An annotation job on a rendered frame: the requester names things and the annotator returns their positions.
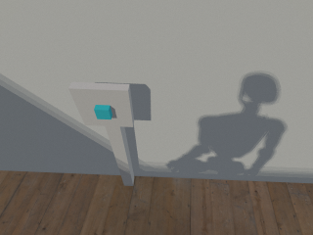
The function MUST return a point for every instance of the panel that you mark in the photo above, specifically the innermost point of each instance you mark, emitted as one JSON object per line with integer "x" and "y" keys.
{"x": 86, "y": 95}

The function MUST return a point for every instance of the button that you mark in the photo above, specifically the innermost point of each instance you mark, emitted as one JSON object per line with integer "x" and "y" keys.
{"x": 103, "y": 111}

